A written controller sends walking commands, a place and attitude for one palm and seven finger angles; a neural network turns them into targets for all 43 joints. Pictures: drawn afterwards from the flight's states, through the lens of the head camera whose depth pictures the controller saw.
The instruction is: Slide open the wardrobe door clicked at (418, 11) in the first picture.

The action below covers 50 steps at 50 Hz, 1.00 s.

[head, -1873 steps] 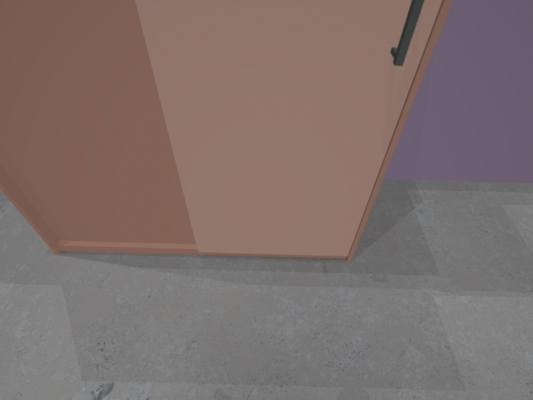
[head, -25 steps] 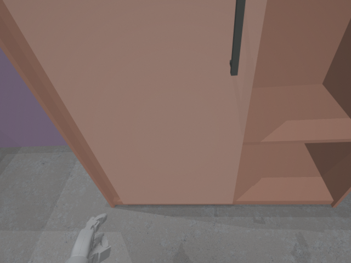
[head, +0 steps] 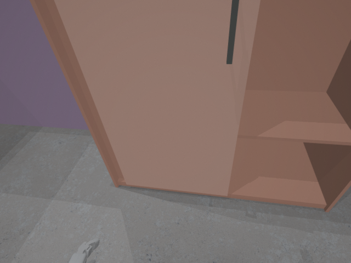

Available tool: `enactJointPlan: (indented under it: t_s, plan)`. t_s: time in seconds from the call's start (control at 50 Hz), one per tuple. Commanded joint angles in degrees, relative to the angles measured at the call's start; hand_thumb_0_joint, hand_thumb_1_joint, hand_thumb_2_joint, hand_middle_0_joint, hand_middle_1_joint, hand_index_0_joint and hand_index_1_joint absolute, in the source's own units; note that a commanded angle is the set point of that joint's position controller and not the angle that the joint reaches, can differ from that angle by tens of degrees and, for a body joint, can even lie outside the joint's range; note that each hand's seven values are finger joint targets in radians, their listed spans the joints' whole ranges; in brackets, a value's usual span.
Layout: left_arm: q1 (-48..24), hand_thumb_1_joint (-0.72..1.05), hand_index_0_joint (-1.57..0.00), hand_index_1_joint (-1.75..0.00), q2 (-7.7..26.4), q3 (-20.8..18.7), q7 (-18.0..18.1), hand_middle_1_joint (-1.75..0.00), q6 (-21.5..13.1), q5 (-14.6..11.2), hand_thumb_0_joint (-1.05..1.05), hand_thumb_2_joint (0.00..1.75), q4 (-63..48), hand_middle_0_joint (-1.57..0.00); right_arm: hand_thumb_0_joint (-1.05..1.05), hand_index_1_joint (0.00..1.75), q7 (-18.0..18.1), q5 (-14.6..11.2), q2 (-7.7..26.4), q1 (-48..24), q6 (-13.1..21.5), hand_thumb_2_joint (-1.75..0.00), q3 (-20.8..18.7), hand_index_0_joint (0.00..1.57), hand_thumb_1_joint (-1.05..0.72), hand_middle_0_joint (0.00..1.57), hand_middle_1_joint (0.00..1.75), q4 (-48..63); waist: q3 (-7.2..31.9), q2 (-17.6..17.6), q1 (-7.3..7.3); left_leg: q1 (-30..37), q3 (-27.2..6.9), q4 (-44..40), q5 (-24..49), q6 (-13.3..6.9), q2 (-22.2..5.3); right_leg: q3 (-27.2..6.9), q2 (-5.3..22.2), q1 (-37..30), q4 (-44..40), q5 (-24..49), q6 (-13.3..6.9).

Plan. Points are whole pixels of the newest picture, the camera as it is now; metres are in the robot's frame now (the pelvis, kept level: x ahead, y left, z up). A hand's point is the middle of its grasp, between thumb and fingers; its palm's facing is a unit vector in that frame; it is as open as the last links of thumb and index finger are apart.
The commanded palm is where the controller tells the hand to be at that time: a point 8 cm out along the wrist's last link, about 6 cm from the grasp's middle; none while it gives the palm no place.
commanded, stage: stop stepping back and stand still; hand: right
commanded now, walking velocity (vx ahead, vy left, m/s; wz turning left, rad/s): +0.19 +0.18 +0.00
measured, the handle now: (233, 22) +0.69 -0.17 +0.29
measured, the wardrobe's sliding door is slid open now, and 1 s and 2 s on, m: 0.55 0.55 0.55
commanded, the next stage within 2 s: let the arm hang, fingers relaxed in 1.58 s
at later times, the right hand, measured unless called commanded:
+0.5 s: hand out of the picture +0.14 -0.31 +0.19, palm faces +0.60 +0.70 -0.39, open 7.4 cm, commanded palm +0.10 -0.32 +0.20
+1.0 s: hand out of the picture +0.18 -0.33 +0.17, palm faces +0.46 +0.77 -0.45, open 7.4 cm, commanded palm +0.12 -0.35 +0.20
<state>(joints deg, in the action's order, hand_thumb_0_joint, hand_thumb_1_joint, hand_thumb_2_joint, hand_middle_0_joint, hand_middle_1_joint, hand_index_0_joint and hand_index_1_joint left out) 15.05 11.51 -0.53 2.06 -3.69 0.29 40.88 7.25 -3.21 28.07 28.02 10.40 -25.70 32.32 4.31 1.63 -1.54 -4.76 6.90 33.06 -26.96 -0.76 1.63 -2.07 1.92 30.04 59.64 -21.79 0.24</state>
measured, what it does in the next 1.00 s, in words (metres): steps on the spot: right foot, then left foot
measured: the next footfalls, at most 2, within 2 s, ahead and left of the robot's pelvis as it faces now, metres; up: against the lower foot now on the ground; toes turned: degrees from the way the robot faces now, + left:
right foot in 0.04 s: +0.07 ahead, -0.14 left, +0.00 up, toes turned +1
left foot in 0.30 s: +0.01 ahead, +0.08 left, +0.00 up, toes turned +0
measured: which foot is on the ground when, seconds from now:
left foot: down 0.00-0.04, up 0.06-0.28, down 0.30-1.00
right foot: up 0.00-0.02, down 0.04-0.28, up 0.30-0.54, down 0.56-1.00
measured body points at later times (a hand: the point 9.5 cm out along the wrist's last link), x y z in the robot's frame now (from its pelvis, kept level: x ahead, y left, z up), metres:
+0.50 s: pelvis -0.03 -0.01 +0.02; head -0.06 +0.00 +0.47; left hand +0.12 +0.24 -0.07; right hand +0.10 -0.34 +0.21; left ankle -0.03 +0.08 -0.71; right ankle -0.01 -0.15 -0.68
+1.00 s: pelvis -0.01 -0.05 +0.02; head +0.01 -0.05 +0.47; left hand +0.17 +0.17 -0.07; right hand +0.15 -0.36 +0.19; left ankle -0.03 +0.08 -0.71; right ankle -0.01 -0.16 -0.71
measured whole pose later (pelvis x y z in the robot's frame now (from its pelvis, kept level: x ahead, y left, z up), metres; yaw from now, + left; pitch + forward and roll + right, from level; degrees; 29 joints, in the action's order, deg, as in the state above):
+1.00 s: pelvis -0.01 -0.05 +0.02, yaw -3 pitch +0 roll +0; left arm 11.7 11.0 0.7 3.5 -5.3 -0.5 35.8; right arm 8.1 -2.5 21.6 30.1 10.3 -22.7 24.2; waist -2.2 0.0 -0.9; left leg -10.1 2.6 27.9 -17.3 1.0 -1.5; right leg 4.5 2.4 13.7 29.8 -15.6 -0.3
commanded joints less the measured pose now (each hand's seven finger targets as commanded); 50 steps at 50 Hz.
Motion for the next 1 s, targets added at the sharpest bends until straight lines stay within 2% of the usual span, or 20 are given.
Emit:
enactJointPlan:
  t_s: [0.0, 0.02, 0.04, 0.06, 0.1, 0.18, 0.22, 0.24, 0.26, 0.28, 0.32, 0.38, 0.5, 0.56, 0.58, 0.62, 0.72, 0.76, 0.86, 0.98]
  plan:
    - [-7.18, 0.9, -0.2, -0.3, 10.15, -2.94, 2.79, -0.3, -3.78, -0.88, 0.0, 0.9, -11.47, -0.2, 0.0, 0.3, 1.87, 0.22, 5.33, -12.32, 1.24, -0.9, -2.18, 0.2, -0.9, 0.2, 0.3, 6.32, -11.01, -14.93, 4.11, -23.37, -3.85, 11.35, 2.31, -3.95, -7.27, -5.68, 3.43, -19.42, -34.43, -0.8, -3.13]
    - [-9.04, 0.9, -0.2, -0.3, 10.69, -2.69, 2.61, -0.3, -4.84, 0.03, 0.0, 0.9, -13.38, -0.2, 0.0, 0.3, 1.48, -0.34, 5.41, -14.02, 2.74, -0.9, -1.66, 0.2, -0.9, 0.2, 0.3, 10.2, -10.91, -37.01, 3.12, -30.56, 0.36, 23.88, -9.96, -0.66, 0.67, -24.43, 12.59, -22.23, -45.37, -2.15, -3.67]
    - [-8.84, 0.9, -0.2, -0.3, 8.18, -1.02, 1.92, -0.3, -6.13, 0.89, 0.0, 0.9, -13.0, -0.2, 0.0, 0.3, 1.35, 0.05, 6.78, -17.07, 4.72, -0.9, -1.39, 0.2, -0.9, 0.2, 0.3, 12.46, -13.5, -37.59, 3.61, -28.62, -6.89, 31.16, -10.05, -1.26, 2.36, -36.26, 16.44, -13.13, -52.23, -12.03, -5.18]
    - [-8.32, 0.9, -0.2, -0.3, 7.53, -1.4, 1.5, -0.3, -6.99, 0.83, 0.0, 0.9, -12.77, -0.2, 0.0, 0.3, 1.46, 1.22, 9.66, -17.38, 5.84, -0.9, -4.63, 0.2, -0.9, 0.2, 0.3, 12.49, -14.0, -24.28, 2.14, -27.46, -9.02, 29.38, -4.0, -0.79, 0.42, -35.07, 16.63, -10.11, -53.12, -13.88, -10.47]
    - [-7.18, 0.9, -0.2, -0.3, 6.93, -1.76, 0.45, -0.3, -7.65, 0.94, 0.0, 0.9, -13.28, -0.2, 0.0, 0.3, 1.03, 0.19, 9.06, -10.17, 5.15, -0.9, -5.02, 0.2, -0.9, 0.2, 0.3, 17.1, -5.81, -13.49, 2.04, -20.63, -8.8, 28.15, -0.52, -0.32, -0.83, -29.59, 14.74, -9.05, -51.18, -16.1, -9.4]
    - [-8.05, 0.9, -0.2, -0.3, 6.85, -2.13, -0.32, -0.3, -6.63, 0.77, 0.0, 0.9, -14.53, -0.2, 0.0, 0.3, 1.39, 0.17, 7.18, 6.44, 4.88, -0.9, -6.99, 0.2, -0.9, 0.2, 0.3, 16.4, 0.91, -22.09, 0.53, 4.94, 0.25, 11.34, 1.17, -1.03, 2.94, -7.54, 8.5, 5.59, -49.19, -22.41, -5.26]
    - [-7.43, 0.9, -0.2, -0.3, 6.38, -2.18, 0.03, -0.3, -5.17, 0.6, 0.0, 0.9, -15.08, -0.2, 0.0, 0.3, 1.79, 0.63, 7.8, 10.94, 4.05, -0.9, -8.64, 0.2, -0.9, 0.2, 0.3, 11.68, 1.52, -16.82, -0.23, 11.73, -0.64, 0.9, -1.77, -2.23, 2.82, -3.28, 5.92, 9.44, -38.81, -20.89, -3.25]
    - [-6.86, 0.9, -0.2, -0.3, 5.77, -2.23, 0.18, -0.3, -4.27, 0.46, 0.0, 0.9, -14.53, -0.2, 0.0, 0.3, 1.98, 0.97, 7.58, 10.47, 3.47, -0.9, -8.59, 0.2, -0.9, 0.2, 0.3, 9.72, 0.1, -6.81, -0.38, 10.16, -5.6, -7.6, -3.67, -4.03, -0.76, 0.23, 2.91, 10.26, -26.54, -16.78, -2.35]
    - [-6.89, 0.9, -0.2, -0.3, 5.14, -2.86, 0.4, -0.3, -3.18, 0.08, 0.0, 0.9, -14.22, -0.2, 0.0, 0.3, 2.1, 1.07, 8.44, 8.27, 2.78, -0.9, -9.35, 0.2, -0.9, 0.2, 0.3, 7.61, -1.17, 10.13, 0.2, 5.56, -24.88, -17.85, -11.58, -8.97, -12.15, 4.58, -1.55, 13.36, -6.66, -11.13, -1.08]
    - [-7.53, 0.9, -0.2, -0.3, 6.51, -3.37, 1.19, -0.3, -3.3, -0.66, 0.0, 0.9, -14.16, -0.2, 0.0, 0.3, 2.01, 0.25, 7.89, 3.2, 2.75, -0.9, -8.85, 0.2, -0.9, 0.2, 0.3, 6.89, -4.94, 14.9, 1.18, -3.55, -41.5, -25.64, -13.23, -13.49, -21.8, 1.57, -2.71, 15.08, 8.58, -8.36, -0.33]
    - [-5.92, 0.9, -0.2, -0.3, 6.19, -2.33, 1.39, -0.3, -4.45, 1.08, 0.0, 0.9, -10.2, -0.2, 0.0, 0.3, 2.22, 0.21, 9.86, -5.44, 5.03, -0.9, -11.1, 0.2, -0.9, 0.2, 0.3, 5.26, -3.95, 4.22, 3.69, -9.13, -32.46, -23.46, 0.85, -13.0, -21.04, -0.77, 1.34, 8.96, 11.28, -1.82, 0.43]
    - [-5.76, 0.9, -0.2, -0.3, 6.96, -2.71, 2.44, -0.3, -4.53, -0.32, 0.0, 0.9, -9.94, -0.2, 0.0, 0.3, 1.88, 0.65, 3.34, -3.1, 3.35, -0.9, -4.01, 0.2, -0.9, 0.2, 0.3, -4.18, -7.74, 4.98, 3.11, -18.72, -24.43, -22.9, -10.83, -9.24, -16.71, 1.34, 2.27, -0.99, -2.27, 1.34, -0.72]
    - [-7.69, 0.9, -0.2, -0.3, 7.58, -2.33, 3.92, -0.3, -8.08, 0.6, 0.0, 0.9, -10.59, -0.2, 0.0, 0.3, 2.89, 2.07, 2.32, -14.62, 4.39, -0.9, 1.75, 0.2, -0.9, 0.2, 0.3, 2.83, -5.13, 5.44, 1.48, -13.54, -13.0, -13.69, 2.43, -4.47, -11.22, 6.09, -0.7, -19.65, -32.57, 5.13, -2.81]
    - [-8.09, 0.9, -0.2, -0.3, 9.51, -3.16, 3.18, -0.3, -8.3, 0.0, 0.0, 0.9, -13.34, -0.2, 0.0, 0.3, 3.36, 2.07, 6.3, -12.52, 6.22, -0.9, -2.41, 0.2, -0.9, 0.2, 0.3, 13.83, -1.42, -12.64, 0.52, -15.53, -7.43, 0.57, 14.31, 0.96, -3.92, -9.09, 10.37, -25.4, -37.5, 21.63, -7.17]
    - [-7.92, 0.9, -0.2, -0.3, 9.07, -3.07, 2.55, -0.3, -8.34, -0.25, 0.0, 0.9, -13.78, -0.2, 0.0, 0.3, 3.43, 2.1, 7.88, -10.54, 6.74, -0.9, -4.54, 0.2, -0.9, 0.2, 0.3, 15.96, 0.57, -13.31, -0.18, -13.53, -6.06, 1.89, 16.23, 1.63, -2.88, -8.3, 10.65, -25.24, -36.8, 30.02, -6.78]
    - [-7.31, 0.9, -0.2, -0.3, 7.69, -2.55, 1.89, -0.3, -8.33, 0.01, 0.0, 0.9, -13.48, -0.2, 0.0, 0.3, 2.9, 1.88, 9.71, -3.62, 6.59, -0.9, -8.13, 0.2, -0.9, 0.2, 0.3, 15.63, -1.02, -19.51, -0.1, -8.08, -4.36, -2.03, 11.92, 1.39, -2.4, -4.22, 8.18, -18.32, -38.1, 23.78, -5.57]
    - [-5.69, 0.9, -0.2, -0.3, 6.88, -3.18, 0.79, -0.3, -6.87, -1.09, 0.0, 0.9, -13.82, -0.2, 0.0, 0.3, 2.66, 0.17, 4.64, 5.31, 5.86, -0.9, -7.18, 0.2, -0.9, 0.2, 0.3, 4.15, 2.17, 0.75, 1.81, 0.27, -14.48, -9.02, 34.73, -2.17, -8.86, 3.84, 1.92, -13.69, -26.69, 18.39, -1.1]
    - [-5.57, 0.9, -0.2, -0.3, 6.66, -2.8, 0.81, -0.3, -5.78, -1.2, 0.0, 0.9, -13.77, -0.2, 0.0, 0.3, 2.45, -0.18, 4.55, 4.29, 5.23, -0.9, -6.82, 0.2, -0.9, 0.2, 0.3, 1.89, 2.8, 3.47, 2.29, 0.58, -14.58, -8.73, 40.62, -2.36, -10.41, 4.37, 1.46, -14.51, -27.48, 18.36, -0.76]
    - [-6.93, 0.9, -0.2, -0.3, 7.32, -2.3, 1.72, -0.3, -4.67, -1.14, 0.0, 0.9, -14.18, -0.2, 0.0, 0.3, 1.75, 0.06, 4.13, 1.79, 4.44, -0.9, -4.61, 0.2, -0.9, 0.2, 0.3, 1.97, 2.93, -1.74, 1.76, -2.78, -7.68, -5.87, 36.93, 1.01, -5.4, 2.53, 4.5, -21.04, -32.57, 31.34, -2.13]
    - [-8.35, 0.9, -0.2, -0.3, 6.88, -1.7, 2.25, -0.3, -5.39, -1.0, 0.0, 0.9, -14.73, -0.2, 0.0, 0.3, 2.33, 0.67, 5.57, -1.81, 4.8, -0.9, -4.06, 0.2, -0.9, 0.2, 0.3, 10.3, 3.25, -5.9, 1.03, -1.15, -6.67, -6.56, 31.85, 1.18, -4.51, 1.8, 4.07, -19.67, -34.18, 28.16, -2.38]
